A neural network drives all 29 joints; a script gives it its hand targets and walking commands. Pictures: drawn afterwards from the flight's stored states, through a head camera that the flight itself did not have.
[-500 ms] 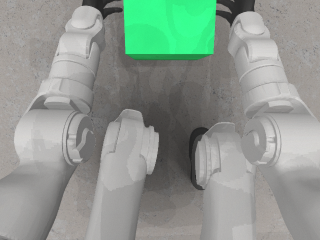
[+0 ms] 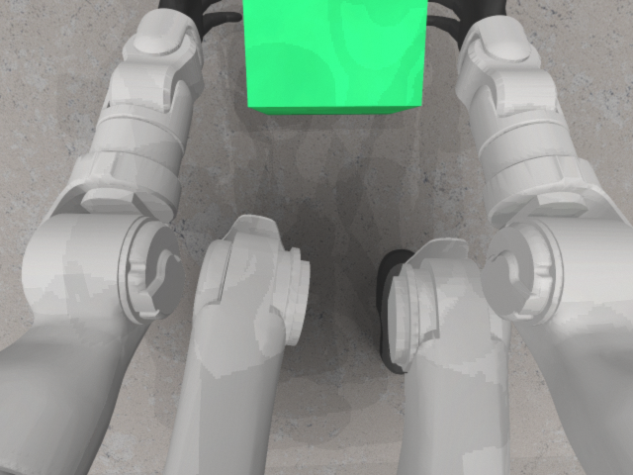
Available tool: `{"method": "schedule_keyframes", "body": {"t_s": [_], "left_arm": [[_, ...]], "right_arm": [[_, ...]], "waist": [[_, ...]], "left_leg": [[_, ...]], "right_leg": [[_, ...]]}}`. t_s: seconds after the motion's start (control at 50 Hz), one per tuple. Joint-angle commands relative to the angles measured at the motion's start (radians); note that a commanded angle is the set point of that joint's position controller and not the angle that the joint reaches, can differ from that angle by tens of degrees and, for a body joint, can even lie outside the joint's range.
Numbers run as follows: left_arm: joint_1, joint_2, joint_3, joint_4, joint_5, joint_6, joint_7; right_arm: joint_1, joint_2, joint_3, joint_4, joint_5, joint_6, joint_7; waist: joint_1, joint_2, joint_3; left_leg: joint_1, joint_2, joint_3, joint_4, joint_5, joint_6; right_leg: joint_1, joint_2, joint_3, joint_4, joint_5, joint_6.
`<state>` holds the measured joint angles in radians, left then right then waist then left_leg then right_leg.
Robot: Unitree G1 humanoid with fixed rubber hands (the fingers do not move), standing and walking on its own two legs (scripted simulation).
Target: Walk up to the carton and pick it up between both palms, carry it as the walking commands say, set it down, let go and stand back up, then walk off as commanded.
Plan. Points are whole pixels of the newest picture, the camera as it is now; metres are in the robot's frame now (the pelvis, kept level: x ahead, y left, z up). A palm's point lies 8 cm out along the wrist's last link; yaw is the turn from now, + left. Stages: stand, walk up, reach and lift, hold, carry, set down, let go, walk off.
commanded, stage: set down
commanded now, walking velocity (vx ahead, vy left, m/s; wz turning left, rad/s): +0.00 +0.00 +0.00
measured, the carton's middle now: out of the picture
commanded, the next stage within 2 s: none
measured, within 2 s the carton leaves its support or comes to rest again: neither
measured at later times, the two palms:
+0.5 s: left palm (184, 14) +0.51 +0.18 -0.20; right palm (481, 23) +0.53 -0.11 -0.20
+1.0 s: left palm out of the picture +0.53 +0.20 -0.15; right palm (529, 0) +0.54 -0.13 -0.15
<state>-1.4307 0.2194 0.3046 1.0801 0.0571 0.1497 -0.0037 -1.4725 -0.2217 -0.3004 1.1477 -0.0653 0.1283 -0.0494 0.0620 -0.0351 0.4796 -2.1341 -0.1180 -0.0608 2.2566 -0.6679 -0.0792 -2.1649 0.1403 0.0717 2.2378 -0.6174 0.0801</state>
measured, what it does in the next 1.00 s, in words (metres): stands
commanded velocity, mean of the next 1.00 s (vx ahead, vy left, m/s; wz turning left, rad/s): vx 0.00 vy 0.00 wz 0.00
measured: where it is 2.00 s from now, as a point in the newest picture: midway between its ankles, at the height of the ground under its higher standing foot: (322, 328)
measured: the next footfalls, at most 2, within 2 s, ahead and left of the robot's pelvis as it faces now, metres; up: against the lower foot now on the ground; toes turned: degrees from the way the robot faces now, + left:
none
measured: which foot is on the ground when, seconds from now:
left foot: down 0.00-1.00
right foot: down 0.00-1.00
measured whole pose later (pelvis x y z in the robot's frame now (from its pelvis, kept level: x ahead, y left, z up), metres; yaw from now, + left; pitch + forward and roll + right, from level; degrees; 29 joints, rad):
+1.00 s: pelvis -0.02 -0.01 +0.01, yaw +2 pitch +29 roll +0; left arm -1.48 0.36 0.13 1.03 -0.16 0.09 0.10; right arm -1.47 -0.32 -0.06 1.01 0.23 0.10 -0.15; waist 0.02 -0.03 0.52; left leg -2.12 -0.05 -0.04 2.22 -0.60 -0.05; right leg -2.14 0.08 0.03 2.20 -0.57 0.05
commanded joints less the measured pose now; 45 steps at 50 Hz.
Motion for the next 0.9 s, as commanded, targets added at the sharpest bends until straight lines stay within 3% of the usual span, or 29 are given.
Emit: {"method": "schedule_keyframes", "body": {"t_s": [0.0,0.02,0.08,0.12,0.14,0.18,0.2,0.22,0.28,0.3,0.34,0.36,0.38,0.4,0.42,0.44,0.52,0.54,0.56,0.58,0.64,0.66,0.74,0.76,0.78,0.8,0.82,0.84,0.88], "left_arm": [[-0.497,-0.677,-0.191,-0.063,-0.034,-0.031,-0.166],[-0.506,-0.636,-0.193,-0.09,-0.02,-0.042,-0.159],[-0.518,-0.594,-0.196,-0.101,-0.031,-0.039,-0.152],[-0.463,-0.578,-0.158,-0.05,-0.018,-0.042,-0.145],[-0.464,-0.562,-0.148,-0.066,-0.022,-0.048,-0.138],[-0.451,-0.479,-0.121,-0.078,-0.007,-0.063,-0.123],[-0.465,-0.461,-0.116,-0.08,-0.023,-0.071,-0.115],[-0.454,-0.351,-0.1,-0.097,0.01,-0.072,-0.099],[-0.38,-0.196,-0.029,-0.039,-0.001,-0.078,-0.054],[-0.372,-0.147,0.006,-0.041,0.026,-0.087,-0.045],[-0.352,0.018,0.009,-0.102,0.012,-0.099,0.007],[-0.33,0.096,0.02,-0.07,0.031,-0.102,0.032],[-0.348,0.114,0.0,-0.094,-0.014,-0.108,0.037],[-0.334,0.154,0.005,-0.099,-0.008,-0.118,0.047],[-0.32,0.163,-0.031,-0.093,-0.037,-0.117,0.049],[-0.311,0.199,-0.038,-0.045,-0.051,-0.127,0.066],[-0.299,0.245,-0.046,-0.035,-0.088,-0.147,0.072],[-0.226,0.236,-0.043,0.087,-0.072,-0.142,0.071],[-0.286,0.23,-0.054,-0.03,-0.098,-0.151,0.067],[-0.242,0.21,-0.07,0.013,-0.115,-0.152,0.067],[-0.258,0.209,-0.15,-0.01,-0.156,-0.167,0.06],[-0.265,0.21,-0.16,0.039,-0.169,-0.159,0.056],[-0.32,0.242,-0.199,-0.145,-0.24,-0.17,0.063],[-0.331,0.274,-0.196,-0.152,-0.239,-0.167,0.072],[-0.334,0.293,-0.179,-0.2,-0.265,-0.17,0.079],[-0.341,0.259,-0.194,-0.206,-0.257,-0.162,0.083],[-0.372,0.286,-0.175,-0.237,-0.256,-0.15,0.091],[-0.384,0.307,-0.18,-0.19,-0.26,-0.131,0.094],[-0.353,0.323,-0.146,-0.221,-0.223,-0.111,0.105]], "right_arm": [[-0.513,0.661,0.178,-0.131,0.039,-0.042,0.168],[-0.479,0.689,0.166,-0.083,0.046,-0.034,0.174],[-0.462,0.603,0.149,-0.084,0.033,-0.036,0.161],[-0.474,0.56,0.143,-0.088,0.034,-0.039,0.151],[-0.447,0.548,0.13,-0.095,0.015,-0.04,0.147],[-0.469,0.524,0.15,-0.107,0.037,-0.055,0.131],[-0.412,0.478,0.119,-0.07,0.01,-0.053,0.116],[-0.404,0.411,0.098,-0.092,0.02,-0.058,0.1],[-0.384,0.181,0.044,-0.068,0.004,-0.07,0.045],[-0.405,0.164,0.069,-0.102,0.017,-0.071,0.038],[-0.345,0.022,0.022,-0.087,0.014,-0.078,-0.01],[-0.348,-0.043,0.02,-0.073,0.035,-0.08,-0.025],[-0.34,-0.11,0.043,-0.083,0.041,-0.085,-0.038],[-0.346,-0.09,0.062,-0.103,0.074,-0.08,-0.042],[-0.291,-0.136,0.042,-0.045,0.049,-0.088,-0.05],[-0.297,-0.181,0.043,-0.036,0.061,-0.096,-0.06],[-0.32,-0.131,0.139,-0.089,0.152,-0.107,-0.061],[-0.29,-0.126,0.172,-0.045,0.179,-0.101,-0.057],[-0.275,-0.157,0.122,-0.058,0.149,-0.112,-0.055],[-0.258,-0.143,0.147,-0.044,0.174,-0.117,-0.048],[-0.264,-0.162,0.173,-0.133,0.2,-0.139,-0.054],[-0.271,-0.192,0.175,-0.095,0.229,-0.134,-0.052],[-0.266,-0.218,0.185,-0.161,0.225,-0.14,-0.064],[-0.265,-0.201,0.179,-0.181,0.237,-0.131,-0.072],[-0.284,-0.186,0.233,-0.221,0.264,-0.129,-0.075],[-0.275,-0.166,0.251,-0.205,0.296,-0.117,-0.073],[-0.296,-0.172,0.25,-0.232,0.273,-0.109,-0.085],[-0.315,-0.2,0.221,-0.195,0.284,-0.092,-0.094],[-0.356,-0.198,0.239,-0.285,0.309,-0.068,-0.096]], "waist": [[0.012,0.024,-0.84],[0.028,0.044,-0.855],[-0.012,0.014,-0.855],[0.014,0.03,-0.863],[-0.02,-0.008,-0.851],[0.039,-0.016,-0.888],[-0.004,-0.019,-0.9],[0.018,-0.002,-0.878],[-0.007,0.031,-0.889],[0.037,0.015,-0.903],[0.002,-0.013,-0.95],[0.042,0.03,-0.961],[0.023,0.029,-0.988],[0.057,0.03,-1.005],[-0.023,-0.013,-1.016],[-0.005,0.027,-1.05],[0.044,-0.008,-1.121],[0.062,-0.027,-1.077],[0.016,0.005,-1.063],[0.038,0.002,-1.091],[0.002,0.08,-1.171],[-0.001,0.076,-1.135],[-0.051,0.058,-1.364],[-0.049,0.054,-1.396],[-0.026,-0.024,-1.507],[-0.019,0.033,-1.507],[-0.025,-0.014,-1.569],[-0.039,0.024,-1.556],[0.032,0.045,-1.58]], "left_leg": [[0.28,-0.007,0.059,-0.191,0.347,0.07],[0.295,-0.004,0.073,-0.187,0.36,0.064],[0.282,-0.003,0.059,-0.188,0.325,0.064],[0.301,-0.004,0.082,-0.176,0.353,0.056],[0.3,-0.011,0.066,-0.186,0.321,0.065],[0.276,-0.006,0.09,-0.174,0.336,0.059],[0.262,0.005,0.084,-0.166,0.341,0.055],[0.277,0.012,0.073,-0.202,0.313,0.055],[0.271,0.016,0.103,-0.197,0.295,0.031],[0.289,0.022,0.099,-0.19,0.297,0.039],[0.296,0.03,0.082,-0.212,0.342,0.034],[0.321,0.034,0.077,-0.22,0.349,0.025],[0.309,0.044,0.098,-0.198,0.369,0.012],[0.283,0.041,0.093,-0.201,0.363,0.02],[0.294,0.045,0.081,-0.221,0.369,0.017],[0.323,0.05,0.086,-0.194,0.393,0.008],[0.322,0.063,0.098,-0.176,0.443,0.024],[0.371,0.072,0.085,-0.182,0.406,0.035],[0.32,0.071,0.089,-0.194,0.404,0.026],[0.318,0.071,0.084,-0.186,0.452,0.035],[0.422,0.073,0.048,-0.158,0.618,0.033],[0.448,0.091,0.039,-0.168,0.521,0.033],[0.528,0.073,0.056,-0.138,0.64,0.028],[0.545,0.076,0.053,-0.143,0.639,0.035],[0.535,0.064,0.075,-0.137,0.649,0.042],[0.546,0.071,0.096,-0.155,0.584,0.041],[0.56,0.071,0.092,-0.173,0.571,0.042],[0.569,0.068,0.095,-0.181,0.487,0.044],[0.638,0.079,0.097,-0.211,0.469,0.049]], "right_leg": [[0.243,0.017,-0.107,-0.108,0.268,-0.076],[0.254,0.018,-0.102,-0.11,0.278,-0.074],[0.281,0.004,-0.107,-0.102,0.26,-0.08],[0.287,0.004,-0.096,-0.12,0.261,-0.074],[0.28,0.0,-0.12,-0.119,0.241,-0.064],[0.362,0.006,-0.093,-0.125,0.284,-0.065],[0.383,0.002,-0.095,-0.122,0.303,-0.064],[0.364,0.003,-0.114,-0.113,0.284,-0.052],[0.408,-0.016,-0.106,-0.126,0.274,-0.052],[0.403,-0.014,-0.083,-0.14,0.272,-0.049],[0.421,-0.02,-0.106,-0.115,0.336,-0.035],[0.406,-0.027,-0.107,-0.097,0.335,-0.034],[0.46,-0.035,-0.088,-0.124,0.356,-0.033],[0.469,-0.036,-0.076,-0.129,0.377,-0.029],[0.443,-0.042,-0.121,-0.109,0.385,-0.019],[0.426,-0.051,-0.1,-0.109,0.375,-0.024],[0.51,-0.049,-0.075,-0.118,0.445,-0.02],[0.378,-0.053,-0.095,-0.116,0.342,-0.01],[0.397,-0.056,-0.091,-0.13,0.355,-0.026],[0.409,-0.049,-0.088,-0.125,0.407,-0.022],[0.385,-0.051,-0.091,-0.093,0.527,-0.017],[0.336,-0.059,-0.092,-0.109,0.397,-0.022],[0.531,-0.067,-0.093,-0.079,0.552,-0.037],[0.523,-0.062,-0.089,-0.102,0.533,-0.031],[0.665,-0.068,-0.087,-0.105,0.582,-0.026],[0.651,-0.062,-0.08,-0.123,0.535,-0.041],[0.691,-0.068,-0.099,-0.127,0.522,-0.036],[0.683,-0.068,-0.103,-0.133,0.444,-0.038],[0.65,-0.066,-0.107,-0.151,0.379,-0.039]]}}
